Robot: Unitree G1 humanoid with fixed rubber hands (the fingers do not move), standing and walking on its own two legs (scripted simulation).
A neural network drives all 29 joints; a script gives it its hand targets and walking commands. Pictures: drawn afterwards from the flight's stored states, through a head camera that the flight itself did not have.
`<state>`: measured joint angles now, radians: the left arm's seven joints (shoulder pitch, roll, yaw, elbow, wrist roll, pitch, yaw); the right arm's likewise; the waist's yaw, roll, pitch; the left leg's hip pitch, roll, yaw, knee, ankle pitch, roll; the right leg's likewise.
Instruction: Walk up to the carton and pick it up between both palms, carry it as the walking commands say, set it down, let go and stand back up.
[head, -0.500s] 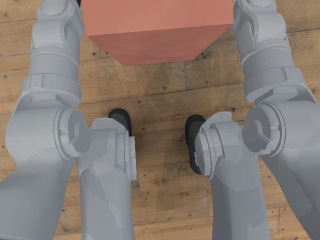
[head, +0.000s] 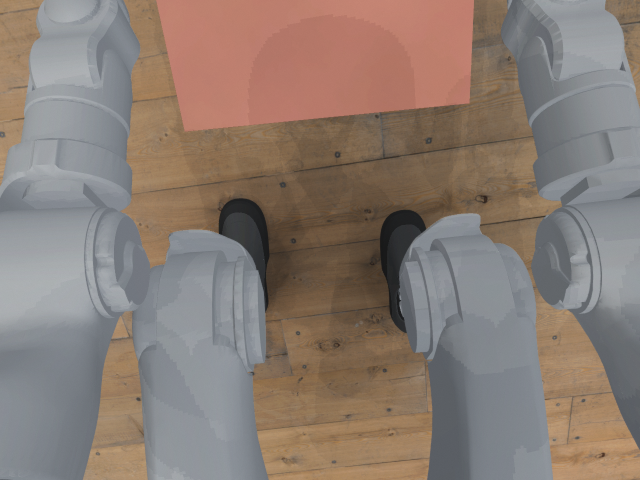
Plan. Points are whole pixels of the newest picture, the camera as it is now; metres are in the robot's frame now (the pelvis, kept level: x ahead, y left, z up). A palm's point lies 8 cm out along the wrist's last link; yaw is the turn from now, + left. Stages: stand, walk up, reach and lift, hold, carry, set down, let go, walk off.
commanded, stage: set down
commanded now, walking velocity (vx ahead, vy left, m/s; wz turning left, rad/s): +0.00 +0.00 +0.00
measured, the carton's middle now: out of the picture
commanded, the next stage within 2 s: let go in 1.28 s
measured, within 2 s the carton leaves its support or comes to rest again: neither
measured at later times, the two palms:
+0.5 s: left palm out of the picture +0.55 +0.22 -0.09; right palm out of the picture +0.56 -0.13 -0.09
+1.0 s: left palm out of the picture +0.54 +0.24 +0.06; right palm out of the picture +0.55 -0.14 +0.06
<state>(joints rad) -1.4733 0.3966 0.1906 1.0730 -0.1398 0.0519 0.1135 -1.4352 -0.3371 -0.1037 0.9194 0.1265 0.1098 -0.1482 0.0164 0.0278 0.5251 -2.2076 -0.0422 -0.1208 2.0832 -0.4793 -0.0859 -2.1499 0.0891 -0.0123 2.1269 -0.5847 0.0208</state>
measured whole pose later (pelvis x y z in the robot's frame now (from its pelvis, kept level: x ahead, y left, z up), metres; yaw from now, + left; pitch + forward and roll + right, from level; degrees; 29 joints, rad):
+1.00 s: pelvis +0.00 +0.01 +0.17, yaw +2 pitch +26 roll -3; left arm -1.30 0.39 0.18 0.58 -0.15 0.45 0.12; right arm -1.26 -0.36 -0.11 0.50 0.17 0.45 -0.16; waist 0.01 0.04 0.52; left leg -1.60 -0.03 -0.12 1.55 -0.41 -0.06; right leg -1.52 0.05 -0.01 1.57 -0.50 0.02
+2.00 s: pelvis +0.06 +0.01 +0.33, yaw +6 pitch +11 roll -2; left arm -0.10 0.18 0.09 0.40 -0.06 0.25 -0.01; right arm -0.07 -0.22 -0.11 0.45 0.09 0.23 0.10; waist -0.01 0.02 0.00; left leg -0.79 -0.02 -0.12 0.86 -0.29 -0.04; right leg -0.70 0.02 -0.01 0.84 -0.35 0.02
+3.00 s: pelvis +0.13 +0.01 +0.37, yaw +6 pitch +2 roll +0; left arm 0.30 0.28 0.08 0.61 -0.03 0.01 0.01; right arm 0.29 -0.30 -0.08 0.72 0.05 0.04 0.03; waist 0.00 0.01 -0.17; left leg -0.33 -0.01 -0.10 0.56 -0.27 -0.02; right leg -0.24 0.00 0.00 0.54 -0.34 0.01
